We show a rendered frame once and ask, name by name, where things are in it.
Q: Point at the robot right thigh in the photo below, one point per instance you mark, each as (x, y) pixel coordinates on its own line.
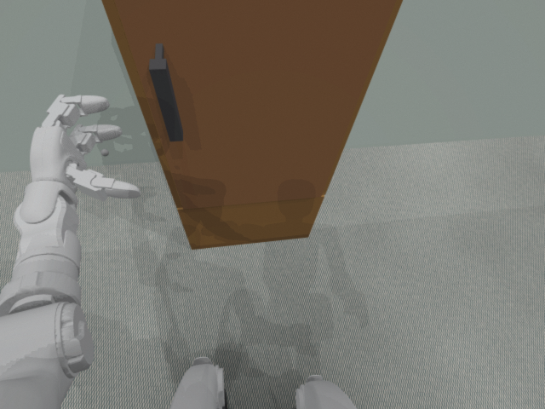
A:
(321, 395)

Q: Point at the left robot hand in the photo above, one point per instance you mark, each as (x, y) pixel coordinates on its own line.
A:
(52, 150)

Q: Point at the robot left forearm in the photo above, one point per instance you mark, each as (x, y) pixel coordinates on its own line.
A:
(47, 265)

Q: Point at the robot left thigh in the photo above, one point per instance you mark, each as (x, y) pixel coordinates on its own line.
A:
(202, 387)

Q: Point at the handle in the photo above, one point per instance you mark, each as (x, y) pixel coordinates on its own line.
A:
(159, 71)

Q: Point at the cupboard door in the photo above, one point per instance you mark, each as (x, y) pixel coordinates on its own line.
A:
(265, 89)

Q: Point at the robot left upper arm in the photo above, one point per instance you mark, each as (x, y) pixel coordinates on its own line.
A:
(41, 351)

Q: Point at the robot thigh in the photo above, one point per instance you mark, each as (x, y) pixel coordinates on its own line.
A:
(202, 387)
(321, 395)

